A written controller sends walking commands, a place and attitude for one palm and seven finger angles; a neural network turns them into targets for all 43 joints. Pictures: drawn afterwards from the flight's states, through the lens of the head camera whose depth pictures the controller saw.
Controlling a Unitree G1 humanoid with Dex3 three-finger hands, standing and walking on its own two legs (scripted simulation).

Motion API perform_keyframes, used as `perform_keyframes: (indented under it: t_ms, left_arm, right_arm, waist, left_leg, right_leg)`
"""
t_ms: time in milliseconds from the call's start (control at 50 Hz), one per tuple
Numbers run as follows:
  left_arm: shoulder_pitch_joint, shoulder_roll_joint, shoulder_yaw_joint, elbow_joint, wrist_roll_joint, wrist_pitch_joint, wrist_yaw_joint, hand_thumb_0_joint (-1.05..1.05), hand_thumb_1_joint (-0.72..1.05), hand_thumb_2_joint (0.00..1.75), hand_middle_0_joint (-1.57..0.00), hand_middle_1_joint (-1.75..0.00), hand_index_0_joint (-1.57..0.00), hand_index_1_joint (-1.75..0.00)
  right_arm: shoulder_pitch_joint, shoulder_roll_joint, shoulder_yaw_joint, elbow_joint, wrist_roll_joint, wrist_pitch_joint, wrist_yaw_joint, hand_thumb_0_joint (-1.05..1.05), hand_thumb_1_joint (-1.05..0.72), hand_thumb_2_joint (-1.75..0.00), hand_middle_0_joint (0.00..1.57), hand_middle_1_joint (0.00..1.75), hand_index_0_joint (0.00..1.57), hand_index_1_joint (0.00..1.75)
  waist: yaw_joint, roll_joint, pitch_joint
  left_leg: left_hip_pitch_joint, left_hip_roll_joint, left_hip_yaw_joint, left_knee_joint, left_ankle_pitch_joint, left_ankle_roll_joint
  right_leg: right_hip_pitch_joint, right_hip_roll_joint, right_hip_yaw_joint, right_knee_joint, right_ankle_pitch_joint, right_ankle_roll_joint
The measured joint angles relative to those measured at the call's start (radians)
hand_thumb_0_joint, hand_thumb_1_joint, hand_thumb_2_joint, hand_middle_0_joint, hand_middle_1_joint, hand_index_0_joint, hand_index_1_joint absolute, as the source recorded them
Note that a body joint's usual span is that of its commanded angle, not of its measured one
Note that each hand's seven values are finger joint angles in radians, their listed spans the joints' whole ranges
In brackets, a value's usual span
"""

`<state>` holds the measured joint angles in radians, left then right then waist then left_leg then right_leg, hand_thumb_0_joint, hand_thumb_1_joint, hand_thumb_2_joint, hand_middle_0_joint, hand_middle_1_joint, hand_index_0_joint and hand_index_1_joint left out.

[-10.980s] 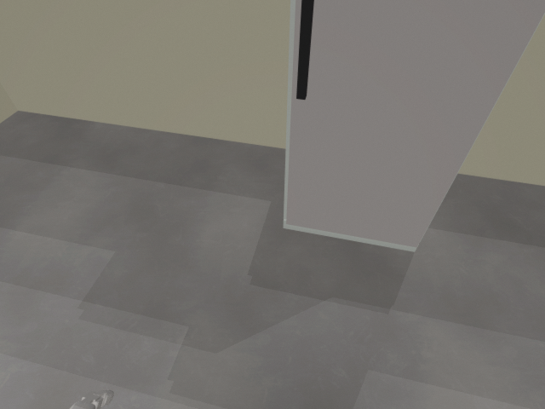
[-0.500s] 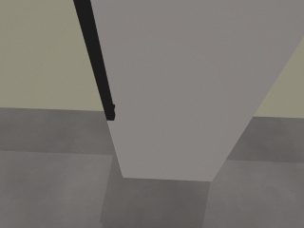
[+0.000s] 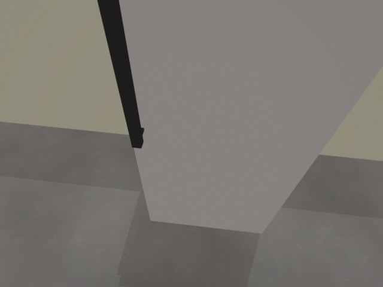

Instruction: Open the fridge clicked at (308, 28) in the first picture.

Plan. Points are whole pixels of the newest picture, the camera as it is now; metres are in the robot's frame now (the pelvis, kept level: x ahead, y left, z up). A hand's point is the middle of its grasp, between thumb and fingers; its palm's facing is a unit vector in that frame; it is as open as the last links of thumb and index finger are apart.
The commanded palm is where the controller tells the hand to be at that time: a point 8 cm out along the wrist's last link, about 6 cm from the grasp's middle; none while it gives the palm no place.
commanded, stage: look again from close up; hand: left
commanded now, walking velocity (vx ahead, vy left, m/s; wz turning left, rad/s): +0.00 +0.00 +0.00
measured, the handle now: (128, 78) +0.50 +0.19 +0.18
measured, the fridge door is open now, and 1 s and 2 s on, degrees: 0 0 0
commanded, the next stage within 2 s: raise the hand to about handle height in 1.54 s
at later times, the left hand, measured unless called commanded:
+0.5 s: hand out of the picture +0.03 +0.24 -0.17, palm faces -0.03 -0.97 -0.25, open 7.3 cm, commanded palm none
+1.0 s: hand out of the picture +0.00 +0.21 -0.18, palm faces -0.02 -0.98 -0.18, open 7.3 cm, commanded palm none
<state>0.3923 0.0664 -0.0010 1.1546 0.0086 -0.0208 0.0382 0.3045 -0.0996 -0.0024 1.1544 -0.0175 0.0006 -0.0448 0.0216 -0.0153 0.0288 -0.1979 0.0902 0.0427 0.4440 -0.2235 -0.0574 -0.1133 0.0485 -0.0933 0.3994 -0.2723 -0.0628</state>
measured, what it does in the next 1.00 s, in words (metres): stands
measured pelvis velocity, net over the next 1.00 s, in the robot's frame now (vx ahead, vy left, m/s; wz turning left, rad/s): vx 0.00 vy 0.04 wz -0.05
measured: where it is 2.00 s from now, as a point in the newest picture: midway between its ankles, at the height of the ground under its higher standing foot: outside the picture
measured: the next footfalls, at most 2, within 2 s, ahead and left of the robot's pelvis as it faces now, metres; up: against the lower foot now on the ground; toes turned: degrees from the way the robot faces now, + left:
none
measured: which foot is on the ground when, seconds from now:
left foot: down 0.00-1.00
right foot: down 0.00-1.00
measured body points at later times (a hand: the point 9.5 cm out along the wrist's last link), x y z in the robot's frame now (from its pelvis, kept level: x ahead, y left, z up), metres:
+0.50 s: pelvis -0.01 +0.06 +0.00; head -0.01 +0.04 +0.45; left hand +0.03 +0.29 -0.15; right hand -0.02 -0.16 -0.17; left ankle -0.01 +0.14 -0.74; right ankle -0.03 -0.07 -0.74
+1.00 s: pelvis +0.00 +0.04 +0.00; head +0.02 +0.04 +0.45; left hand +0.00 +0.26 -0.16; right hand +0.01 -0.18 -0.16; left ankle -0.01 +0.14 -0.74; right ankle -0.03 -0.07 -0.74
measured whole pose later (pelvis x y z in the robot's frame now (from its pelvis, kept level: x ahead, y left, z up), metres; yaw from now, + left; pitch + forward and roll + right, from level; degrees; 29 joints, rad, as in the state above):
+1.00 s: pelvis +0.00 +0.04 +0.00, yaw -3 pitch -1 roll +0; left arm 0.30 0.14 -0.02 1.12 0.01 -0.01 0.04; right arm 0.26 -0.16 0.01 1.11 -0.01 -0.02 -0.03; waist 0.01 -0.01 0.03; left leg -0.17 -0.01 0.07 0.45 -0.27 0.03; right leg -0.16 -0.02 -0.02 0.47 -0.30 0.00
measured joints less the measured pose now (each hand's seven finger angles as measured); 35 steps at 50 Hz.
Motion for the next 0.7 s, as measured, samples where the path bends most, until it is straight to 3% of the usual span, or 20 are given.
perform_keyframes:
  t_ms: [40,80,120,160,200,400,700]
  left_arm:
    - [-0.001,0.005,0.001,0.0,0.0,-0.001,0.0,0.0,0.91,0.9,-0.2,-0.3,-0.2,-0.3]
    - [-0.001,0.001,-0.003,-0.006,0.007,-0.018,0.015,0.0,0.91,0.9,-0.2,-0.3,-0.2,-0.3]
    - [0.003,-0.005,-0.007,-0.021,0.012,-0.029,0.017,0.0,0.91,0.9,-0.2,-0.3,-0.2,-0.3]
    - [0.001,-0.002,-0.01,-0.027,0.014,-0.031,0.016,0.0,0.91,0.9,-0.2,-0.3,-0.2,-0.3]
    - [-0.014,0.021,-0.006,-0.028,0.01,-0.024,0.017,0.0,0.91,0.9,-0.2,-0.3,-0.21,-0.3]
    - [-0.103,0.102,0.002,-0.083,0.006,0.002,0.01,0.0,0.91,0.9,-0.2,-0.3,-0.2,-0.3]
    - [-0.109,0.084,-0.012,-0.073,0.004,0.013,-0.001,0.0,0.91,0.9,-0.2,-0.3,-0.2,-0.3]
  right_arm:
    - [-0.001,-0.001,0.001,0.0,0.0,-0.001,-0.001,0.01,-0.92,-0.9,0.2,0.3,0.19,0.3]
    - [-0.009,-0.018,-0.001,-0.011,0.001,0.009,0.004,0.02,-0.93,-0.9,0.2,0.3,0.19,0.3]
    - [-0.017,-0.043,-0.012,-0.043,0.006,0.01,0.008,0.02,-0.93,-0.9,0.2,0.3,0.19,0.3]
    - [-0.019,-0.063,-0.018,-0.071,0.008,-0.002,0.012,0.02,-0.93,-0.9,0.2,0.3,0.19,0.3]
    - [-0.017,-0.062,-0.017,-0.079,0.006,-0.011,0.011,0.02,-0.94,-0.9,0.2,0.3,0.19,0.3]
    - [0.025,-0.057,0.014,-0.081,-0.004,-0.019,0.018,0.02,-0.94,-0.9,0.2,0.3,0.19,0.3]
    - [0.014,-0.049,0.024,-0.062,0.0,-0.026,0.025,0.01,-0.91,-0.9,0.2,0.3,0.2,0.3]
  waist:
    - [0.001,0.001,0.002]
    - [0.008,0.019,0.0]
    - [0.0,0.048,0.003]
    - [-0.018,0.078,0.001]
    - [-0.031,0.067,-0.005]
    - [-0.023,0.045,-0.047]
    - [-0.02,0.027,-0.002]
  left_leg:
    - [0.002,-0.002,0.002,-0.002,0.0,0.002]
    - [-0.045,0.0,-0.007,0.096,-0.04,0.016]
    - [-0.075,-0.01,-0.019,0.161,-0.082,0.038]
    - [-0.063,-0.019,-0.02,0.131,-0.071,0.047]
    - [-0.051,-0.042,-0.012,0.12,-0.093,0.058]
    - [-0.01,-0.104,0.031,0.059,-0.057,0.098]
    - [0.002,-0.121,0.044,0.005,-0.03,0.106]
  right_leg:
    - [0.002,-0.002,0.002,-0.002,0.0,0.002]
    - [-0.016,0.005,0.01,-0.003,0.009,0.011]
    - [-0.037,0.012,0.022,0.012,0.011,0.014]
    - [-0.055,0.016,0.025,0.043,-0.002,0.018]
    - [-0.066,-0.008,0.03,0.083,-0.025,0.029]
    - [-0.069,-0.071,0.069,0.105,-0.032,0.069]
    - [-0.077,-0.086,0.083,0.088,-0.022,0.079]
